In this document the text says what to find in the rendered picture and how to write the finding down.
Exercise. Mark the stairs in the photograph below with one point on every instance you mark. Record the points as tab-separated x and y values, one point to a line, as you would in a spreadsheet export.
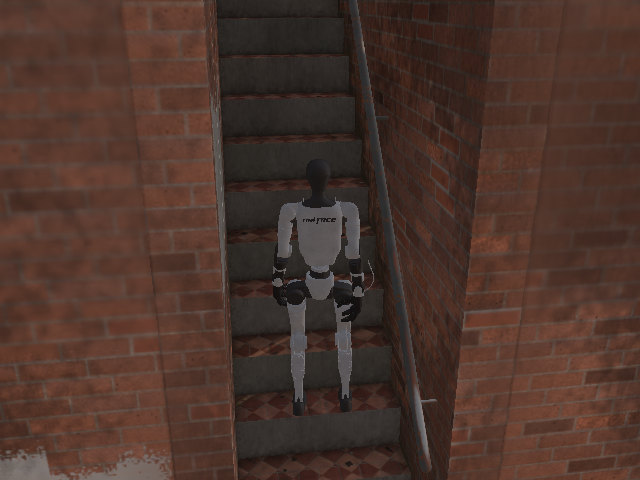
285	101

